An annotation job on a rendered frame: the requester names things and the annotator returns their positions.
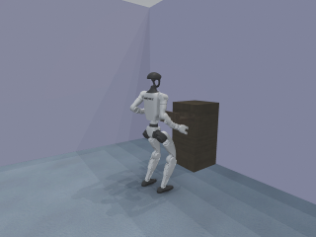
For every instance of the robot left shin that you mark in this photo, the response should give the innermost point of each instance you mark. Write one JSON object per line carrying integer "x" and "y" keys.
{"x": 151, "y": 167}

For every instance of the robot right upper arm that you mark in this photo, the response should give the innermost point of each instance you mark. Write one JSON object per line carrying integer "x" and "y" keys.
{"x": 163, "y": 98}

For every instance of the robot right hand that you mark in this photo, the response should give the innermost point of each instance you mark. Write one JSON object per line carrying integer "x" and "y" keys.
{"x": 183, "y": 129}

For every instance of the robot right foot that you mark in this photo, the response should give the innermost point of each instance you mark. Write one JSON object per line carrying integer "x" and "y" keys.
{"x": 161, "y": 190}

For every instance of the drawer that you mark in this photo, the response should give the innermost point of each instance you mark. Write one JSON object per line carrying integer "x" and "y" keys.
{"x": 181, "y": 118}

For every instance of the robot right forearm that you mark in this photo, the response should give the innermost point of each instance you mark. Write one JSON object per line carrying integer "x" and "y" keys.
{"x": 171, "y": 124}

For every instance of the robot left upper arm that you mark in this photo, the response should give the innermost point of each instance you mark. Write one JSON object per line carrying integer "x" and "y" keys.
{"x": 137, "y": 102}

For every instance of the cabinet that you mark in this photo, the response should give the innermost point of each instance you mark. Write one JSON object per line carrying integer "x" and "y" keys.
{"x": 197, "y": 149}

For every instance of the robot left forearm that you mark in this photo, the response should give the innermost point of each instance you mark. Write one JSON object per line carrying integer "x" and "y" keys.
{"x": 140, "y": 111}

